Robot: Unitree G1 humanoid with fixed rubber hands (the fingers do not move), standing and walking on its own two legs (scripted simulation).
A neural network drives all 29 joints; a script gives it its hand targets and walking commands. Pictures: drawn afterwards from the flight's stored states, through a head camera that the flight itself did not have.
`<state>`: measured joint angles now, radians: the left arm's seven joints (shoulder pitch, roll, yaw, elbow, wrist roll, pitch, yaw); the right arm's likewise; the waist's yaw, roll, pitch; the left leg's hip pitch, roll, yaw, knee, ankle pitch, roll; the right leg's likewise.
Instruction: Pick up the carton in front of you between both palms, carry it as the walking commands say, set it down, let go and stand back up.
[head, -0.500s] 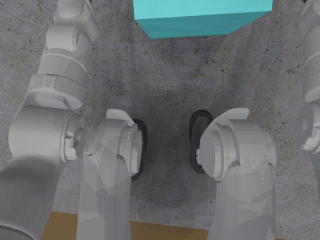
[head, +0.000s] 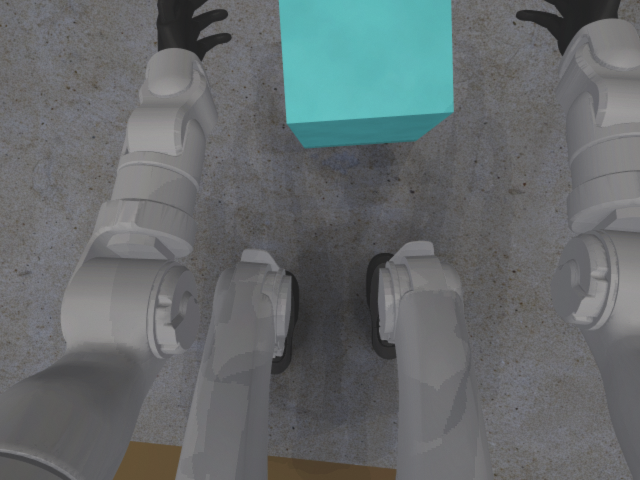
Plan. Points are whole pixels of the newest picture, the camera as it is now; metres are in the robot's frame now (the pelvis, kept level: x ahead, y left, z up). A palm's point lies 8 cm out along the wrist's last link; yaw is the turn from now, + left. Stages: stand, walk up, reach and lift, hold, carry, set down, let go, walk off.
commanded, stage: set down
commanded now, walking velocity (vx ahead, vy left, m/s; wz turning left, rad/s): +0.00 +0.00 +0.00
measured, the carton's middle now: (360, 68) +0.57 -0.07 -0.34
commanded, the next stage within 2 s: let go in 0.54 s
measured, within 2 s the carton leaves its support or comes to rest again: neither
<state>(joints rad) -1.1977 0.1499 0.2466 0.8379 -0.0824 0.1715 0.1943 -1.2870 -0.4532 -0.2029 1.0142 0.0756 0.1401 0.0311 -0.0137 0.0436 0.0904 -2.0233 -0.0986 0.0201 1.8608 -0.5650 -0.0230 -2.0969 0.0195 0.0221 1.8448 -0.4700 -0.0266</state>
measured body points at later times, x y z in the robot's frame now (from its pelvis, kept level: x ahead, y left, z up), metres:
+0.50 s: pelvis +0.02 -0.01 +0.14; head +0.32 -0.05 +0.47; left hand +0.55 +0.12 +0.04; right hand +0.54 -0.28 +0.04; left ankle +0.10 +0.11 -0.43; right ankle +0.12 -0.11 -0.43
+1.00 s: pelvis +0.10 -0.01 +0.25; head +0.31 -0.05 +0.65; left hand +0.46 +0.15 +0.15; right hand +0.43 -0.29 +0.14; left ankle +0.10 +0.11 -0.43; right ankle +0.12 -0.11 -0.43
